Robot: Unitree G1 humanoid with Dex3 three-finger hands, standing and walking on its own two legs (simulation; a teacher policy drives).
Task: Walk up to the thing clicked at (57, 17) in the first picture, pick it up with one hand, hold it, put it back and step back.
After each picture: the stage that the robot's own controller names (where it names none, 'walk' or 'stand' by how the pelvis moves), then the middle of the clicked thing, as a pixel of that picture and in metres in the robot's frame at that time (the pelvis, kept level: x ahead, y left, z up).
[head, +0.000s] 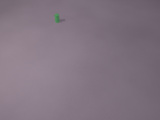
stand; (57, 18) +2.03 +0.32 -0.72
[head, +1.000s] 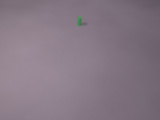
walk; (79, 21) +1.90 +0.08 -0.69
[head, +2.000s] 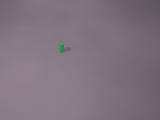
walk; (61, 47) +1.34 +0.16 -0.69
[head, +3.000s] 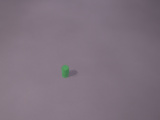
walk; (65, 71) +0.92 +0.15 -0.70
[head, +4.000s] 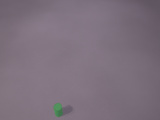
walk; (58, 110) +0.59 +0.20 -0.71
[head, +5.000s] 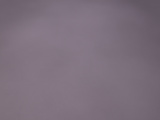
stand; out of the picture +0.46 +0.21 -0.70
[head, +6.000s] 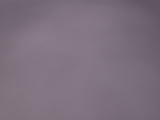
stand; out of the picture +0.41 +0.20 -0.73
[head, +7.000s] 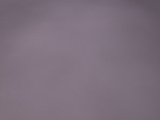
stand; out of the picture +0.39 +0.20 -0.73
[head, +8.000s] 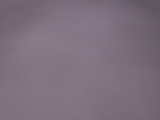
stand; out of the picture +0.38 +0.20 -0.73
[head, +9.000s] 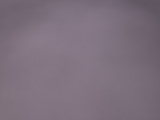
stand; out of the picture +0.38 +0.20 -0.73
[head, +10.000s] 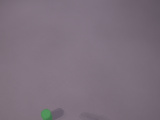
go down; (46, 116) +0.41 +0.21 -0.65
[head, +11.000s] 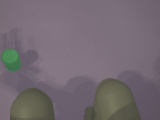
go down; (11, 60) +0.48 +0.23 -0.30
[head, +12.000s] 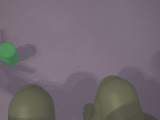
close in; (8, 54) +0.48 +0.23 -0.28
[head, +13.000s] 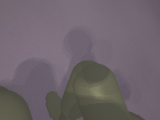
close in; out of the picture +0.46 +0.28 -0.23
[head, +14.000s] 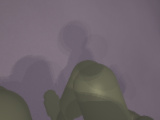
close; out of the picture +0.46 +0.28 -0.23
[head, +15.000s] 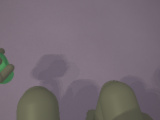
lift; out of the picture +0.38 +0.27 -0.12
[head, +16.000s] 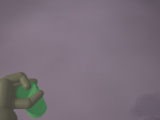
hold; (32, 100) +0.32 +0.17 +0.01
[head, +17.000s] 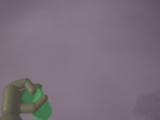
hold; (38, 104) +0.31 +0.17 -0.02
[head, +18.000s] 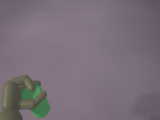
hold; (36, 101) +0.32 +0.17 -0.03
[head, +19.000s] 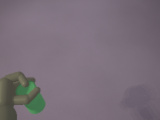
crouch; (31, 97) +0.34 +0.18 -0.05
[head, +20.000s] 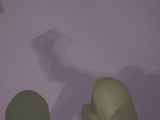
lower; out of the picture +0.80 +0.33 -0.32
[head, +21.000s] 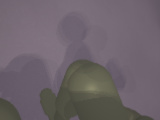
lower; out of the picture +0.75 +0.46 -0.26
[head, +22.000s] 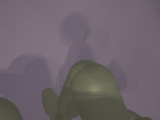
lower; out of the picture +0.74 +0.48 -0.26
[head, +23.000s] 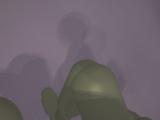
lower; out of the picture +0.73 +0.49 -0.26
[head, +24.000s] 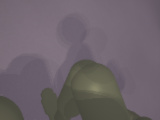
lower; out of the picture +0.73 +0.49 -0.26
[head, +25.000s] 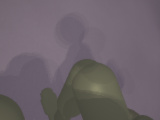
loosen; out of the picture +0.72 +0.50 -0.26
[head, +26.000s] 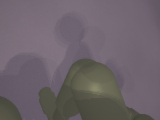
withdraw; out of the picture +0.72 +0.51 -0.26
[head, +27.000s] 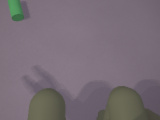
walk; (15, 9) +0.79 +0.37 -0.38
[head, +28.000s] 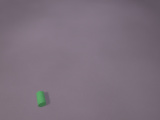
stand; (41, 98) +0.72 +0.32 -0.68
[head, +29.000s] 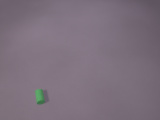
stand; (39, 96) +0.73 +0.35 -0.69
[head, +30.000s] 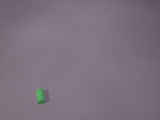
stand; (40, 96) +0.71 +0.35 -0.69
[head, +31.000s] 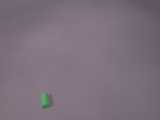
stand; (45, 100) +0.74 +0.36 -0.75
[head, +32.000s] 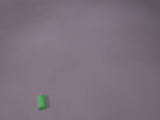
stand; (41, 102) +0.70 +0.37 -0.75
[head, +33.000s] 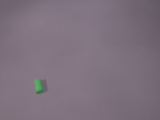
walk; (39, 86) +0.73 +0.37 -0.74
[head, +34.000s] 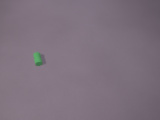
walk; (37, 59) +0.95 +0.35 -0.73
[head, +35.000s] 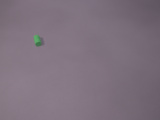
walk; (37, 40) +1.29 +0.43 -0.73
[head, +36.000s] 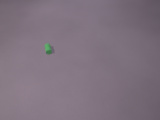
stand; (48, 48) +1.33 +0.37 -0.73
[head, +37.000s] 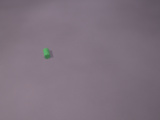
stand; (46, 53) +1.32 +0.40 -0.75
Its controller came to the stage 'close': yes
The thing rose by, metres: 0.69
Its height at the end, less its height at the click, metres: -0.02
